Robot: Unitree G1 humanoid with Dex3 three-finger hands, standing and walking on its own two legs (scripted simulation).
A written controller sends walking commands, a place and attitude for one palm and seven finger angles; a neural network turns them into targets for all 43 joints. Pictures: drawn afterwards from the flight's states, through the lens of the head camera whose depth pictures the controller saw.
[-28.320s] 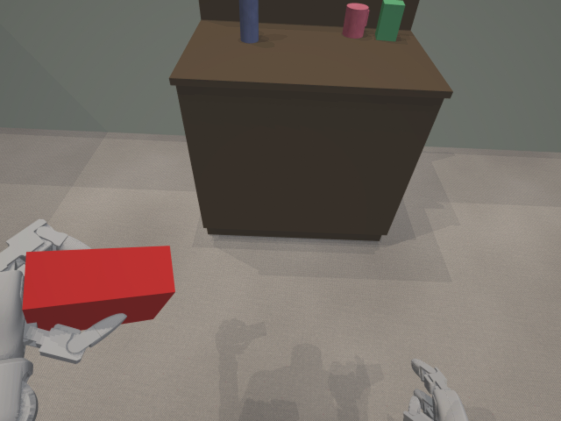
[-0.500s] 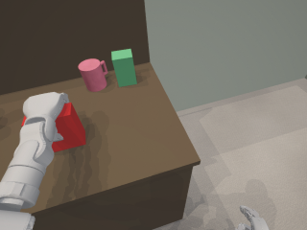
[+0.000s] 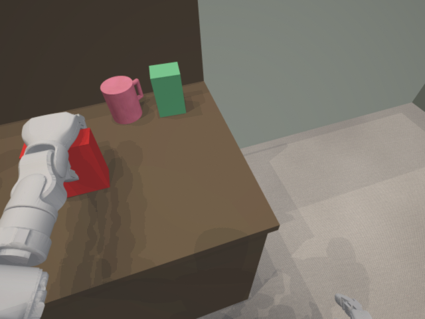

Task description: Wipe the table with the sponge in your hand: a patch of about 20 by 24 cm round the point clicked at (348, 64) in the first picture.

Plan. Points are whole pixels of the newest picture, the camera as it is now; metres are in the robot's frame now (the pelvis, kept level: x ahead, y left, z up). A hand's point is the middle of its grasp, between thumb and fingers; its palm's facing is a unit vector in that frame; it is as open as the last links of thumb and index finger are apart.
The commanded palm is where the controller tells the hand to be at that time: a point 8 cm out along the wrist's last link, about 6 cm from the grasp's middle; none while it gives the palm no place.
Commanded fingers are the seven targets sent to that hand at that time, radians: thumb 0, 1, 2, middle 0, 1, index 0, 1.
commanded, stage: wipe forward along the first lane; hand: left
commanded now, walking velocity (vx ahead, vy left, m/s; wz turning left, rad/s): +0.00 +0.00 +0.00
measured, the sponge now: (74, 172) +0.37 +0.32 +0.05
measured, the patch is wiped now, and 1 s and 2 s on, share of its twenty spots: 0.15 0.20 0.50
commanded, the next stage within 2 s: slide across to the middle lane in 0.02 s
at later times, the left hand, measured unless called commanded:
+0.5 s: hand (83, 145) +0.40 +0.29 +0.11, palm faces -0.02 -0.01 -1.00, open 9.8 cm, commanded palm +0.38 +0.28 +0.16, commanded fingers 0.00 0.10 1.30 -1.20 -1.60 -1.20 -1.60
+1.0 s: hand (108, 141) +0.41 +0.24 +0.11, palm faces -0.02 -0.02 -1.00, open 9.8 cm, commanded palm +0.38 +0.23 +0.16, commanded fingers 0.00 0.10 1.30 -1.20 -1.60 -1.20 -1.60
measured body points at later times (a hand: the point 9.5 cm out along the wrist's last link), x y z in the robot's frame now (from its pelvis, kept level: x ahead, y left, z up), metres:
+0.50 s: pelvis +0.01 +0.01 +0.00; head +0.04 -0.01 +0.45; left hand +0.40 +0.29 +0.16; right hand +0.15 -0.24 -0.12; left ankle -0.01 +0.12 -0.74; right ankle -0.02 -0.11 -0.74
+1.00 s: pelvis +0.02 -0.01 +0.00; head +0.04 -0.04 +0.45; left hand +0.41 +0.24 +0.16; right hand +0.19 -0.25 -0.12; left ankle -0.01 +0.12 -0.74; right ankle -0.02 -0.11 -0.74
